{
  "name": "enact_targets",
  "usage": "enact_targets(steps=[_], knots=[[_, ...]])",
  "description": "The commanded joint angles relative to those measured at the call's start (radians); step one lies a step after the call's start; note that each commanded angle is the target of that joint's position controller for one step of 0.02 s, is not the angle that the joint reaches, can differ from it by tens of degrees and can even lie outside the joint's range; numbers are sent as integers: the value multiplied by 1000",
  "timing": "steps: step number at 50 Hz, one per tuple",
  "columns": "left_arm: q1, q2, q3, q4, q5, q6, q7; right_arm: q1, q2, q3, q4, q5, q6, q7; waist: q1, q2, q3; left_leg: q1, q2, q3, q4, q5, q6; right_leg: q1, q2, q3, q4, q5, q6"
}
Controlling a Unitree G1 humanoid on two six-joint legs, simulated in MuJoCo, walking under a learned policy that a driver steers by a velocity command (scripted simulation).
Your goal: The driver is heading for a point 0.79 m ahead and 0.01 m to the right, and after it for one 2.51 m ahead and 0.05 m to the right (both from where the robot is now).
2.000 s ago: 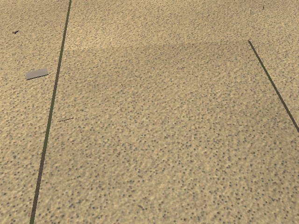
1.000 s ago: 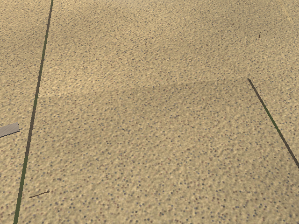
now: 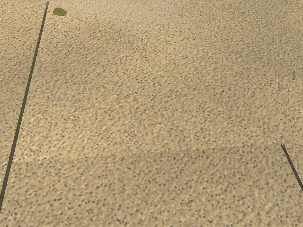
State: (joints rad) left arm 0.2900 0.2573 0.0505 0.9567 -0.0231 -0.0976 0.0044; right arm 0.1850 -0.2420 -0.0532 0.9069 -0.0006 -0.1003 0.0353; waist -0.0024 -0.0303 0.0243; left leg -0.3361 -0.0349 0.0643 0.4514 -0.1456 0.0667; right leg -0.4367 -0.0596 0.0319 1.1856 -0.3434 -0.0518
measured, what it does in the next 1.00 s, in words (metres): walks ahead: right foot, then left foot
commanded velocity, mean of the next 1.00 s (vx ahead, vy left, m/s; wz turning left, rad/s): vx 0.50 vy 0.00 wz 0.00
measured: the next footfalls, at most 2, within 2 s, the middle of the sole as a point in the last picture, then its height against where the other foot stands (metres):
right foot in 0.42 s outside the picture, level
left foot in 0.98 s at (134, 176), level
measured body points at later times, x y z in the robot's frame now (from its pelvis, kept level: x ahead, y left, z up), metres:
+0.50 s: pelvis +0.28 -0.06 -0.01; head +0.31 -0.07 +0.44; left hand +0.44 +0.19 -0.12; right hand +0.26 -0.33 -0.16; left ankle +0.11 +0.08 -0.66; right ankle +0.37 -0.15 -0.74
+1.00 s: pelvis +0.55 -0.02 -0.02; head +0.58 -0.01 +0.43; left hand +0.50 +0.25 -0.16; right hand +0.76 -0.26 -0.11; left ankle +0.67 +0.08 -0.74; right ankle +0.37 -0.15 -0.73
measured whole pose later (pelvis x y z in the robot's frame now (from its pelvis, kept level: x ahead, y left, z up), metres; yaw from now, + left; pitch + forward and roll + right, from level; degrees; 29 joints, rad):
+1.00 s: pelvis +0.55 -0.02 -0.02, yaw +0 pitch +2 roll -1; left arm 0.40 0.25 0.07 1.03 -0.01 -0.06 0.01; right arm 0.01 -0.23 -0.06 0.86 0.01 -0.10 0.04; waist 0.06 0.00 0.02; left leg -0.50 0.02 0.04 0.53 -0.07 0.08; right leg 0.02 -0.02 -0.05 0.47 -0.45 0.00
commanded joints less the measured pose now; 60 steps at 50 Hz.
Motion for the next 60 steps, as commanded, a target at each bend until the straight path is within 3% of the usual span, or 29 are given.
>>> enact_targets(steps=[1,4,6,10,15,18,20,21,22,23,24,25,26,27,29,32,38,44,47,48,49,50,51,52,53,54,56,58,60], knots=[[54,51,23,-46,5,11,10,21,-81,-13,-25,-7,-16,2,23,116,-62,142,252,-278,-292,97,164,-138,-92,35,-29,88,0],[-31,57,29,-79,15,23,15,74,-127,-24,2,-5,-18,-16,17,88,-15,144,253,-227,-331,167,178,-228,-104,27,-152,198,29],[-105,54,31,-103,19,21,13,110,-131,-24,15,-2,-11,-29,-2,79,-2,182,249,-203,-337,189,167,-281,-102,24,-263,297,42],[-237,31,21,-137,14,12,-1,166,-141,-22,36,8,-3,-39,-42,87,24,218,222,-140,-345,170,134,-253,-65,-11,-489,448,43],[-368,33,10,-187,2,2,-29,243,-152,-28,80,15,16,-43,-81,88,68,360,274,-140,-293,169,131,-275,-37,-25,-626,396,27],[-349,60,16,-197,0,-8,-44,229,-168,-38,88,20,29,-49,-46,108,50,422,308,-147,-218,290,110,-202,-13,-36,-672,293,-11],[-170,112,45,-147,5,-12,-41,181,-172,-39,77,21,37,-50,57,117,-57,394,261,-100,-18,586,76,71,51,-90,-703,275,-51],[15,170,70,-93,11,-12,-33,175,-142,-27,64,13,39,-49,128,83,-180,265,203,-58,211,547,44,352,11,-43,-676,303,-92],[163,274,94,-68,31,-8,-25,267,-49,3,42,-2,25,-42,118,-126,-347,-106,69,-9,613,152,-22,758,-252,350,-689,248,-226],[182,233,79,-57,19,-4,-30,289,-23,15,57,12,-1,-34,110,-253,-437,-319,-28,-123,825,-414,-38,869,-358,707,-866,123,-311],[107,167,57,-69,12,-6,-30,205,-126,-12,40,39,-20,-28,110,-168,-304,-420,43,-183,912,-387,-15,764,-319,605,-884,56,-254],[19,126,45,-92,14,-5,-27,122,-143,-15,16,49,-29,-28,89,-105,-194,-432,98,-154,893,-297,0,614,-281,454,-900,93,-213],[-53,99,34,-102,21,-6,-31,83,-132,-18,11,39,-25,-35,55,-31,-113,-390,141,-132,825,-214,-2,456,-239,344,-939,171,-191],[-92,70,25,-105,29,-11,-34,85,-124,-27,15,26,-12,-42,21,-33,-76,-329,173,-137,756,-163,-3,354,-199,268,-972,221,-171],[-89,65,23,-90,32,-15,-38,127,-77,-25,28,20,15,-45,-13,-51,-58,-251,188,-131,697,-120,-11,262,-170,198,-1025,268,-174],[-37,109,33,-63,31,-19,-23,59,-76,-30,2,12,29,-50,-14,-26,-14,-329,195,-123,575,-11,-37,256,-167,136,-1067,347,-190],[54,122,32,-24,18,-7,0,-145,-50,-22,-56,10,20,-34,41,-27,28,-344,156,-84,241,254,-55,311,-128,36,-1085,358,-147],[135,137,43,30,7,16,7,-283,-57,-10,-113,22,7,-4,75,-31,72,-367,127,-75,90,174,-28,487,-196,37,-1014,388,-138],[99,159,53,30,3,29,12,-202,-100,-26,-102,23,-3,4,12,-62,17,-203,80,-38,53,70,13,524,-208,29,-902,631,-110],[74,154,50,25,2,34,12,-85,-131,-44,-67,20,-4,1,-53,-61,-52,-33,43,-6,34,74,36,500,-171,-5,-767,787,-89],[69,125,38,14,9,36,12,99,-188,-71,-12,15,-4,-6,-124,-29,-172,243,75,-44,61,100,73,378,-113,-47,-542,757,-56],[159,37,10,-7,25,25,6,241,-291,-93,11,-13,-1,-14,-112,169,-337,642,340,-423,57,146,207,20,21,-94,-144,385,17],[191,1,-4,12,18,2,1,245,-258,-79,20,-4,5,-11,-95,309,-435,744,461,-758,-101,204,303,-174,139,15,85,-242,49],[123,99,22,3,-5,-15,-2,175,-192,-55,6,4,3,-10,-97,223,-329,638,426,-638,-97,286,257,-244,80,96,184,-245,36],[55,114,25,-15,-16,-19,1,83,-149,-42,-17,0,4,-13,-69,164,-224,491,392,-464,-88,430,221,-251,31,64,173,-184,31],[21,104,28,-15,-6,-11,9,11,-115,-29,-24,-3,2,-9,-34,83,-149,341,342,-341,-108,535,193,-210,-13,34,102,-122,37],[39,78,37,-9,8,21,22,-35,-76,-17,-15,-16,-2,-5,21,101,-107,168,287,-231,-160,588,161,-82,-50,27,-9,-58,38],[70,31,32,0,16,43,26,-30,-81,-14,7,-27,-5,-11,51,106,-106,96,268,-168,-186,686,180,-16,-45,17,-92,-2,50],[28,26,29,-18,22,52,31,-47,-102,-14,17,-28,-2,-26,62,115,-106,85,250,-115,-192,729,178,-7,-45,13,-244,77,62]])
Velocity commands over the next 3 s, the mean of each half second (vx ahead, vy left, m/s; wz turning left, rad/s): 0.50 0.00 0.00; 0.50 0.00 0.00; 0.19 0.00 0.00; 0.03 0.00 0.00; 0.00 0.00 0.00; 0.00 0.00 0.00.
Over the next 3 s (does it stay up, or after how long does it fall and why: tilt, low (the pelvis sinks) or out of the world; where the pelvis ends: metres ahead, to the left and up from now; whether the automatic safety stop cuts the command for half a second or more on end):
stays up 0.72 -0.02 0.00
